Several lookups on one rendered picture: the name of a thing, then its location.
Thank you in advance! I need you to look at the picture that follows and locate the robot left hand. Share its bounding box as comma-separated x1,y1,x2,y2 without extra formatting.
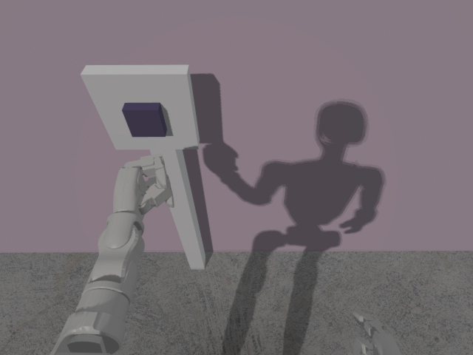
113,154,174,220

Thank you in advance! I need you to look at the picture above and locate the robot left forearm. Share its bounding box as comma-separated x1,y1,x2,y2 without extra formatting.
50,212,145,355

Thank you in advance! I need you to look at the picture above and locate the button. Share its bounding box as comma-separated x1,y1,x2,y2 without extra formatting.
122,103,167,137

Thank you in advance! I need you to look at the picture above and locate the robot right hand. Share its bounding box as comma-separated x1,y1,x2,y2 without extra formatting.
348,309,402,355

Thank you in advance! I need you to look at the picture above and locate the panel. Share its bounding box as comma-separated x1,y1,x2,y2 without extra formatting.
81,65,205,269

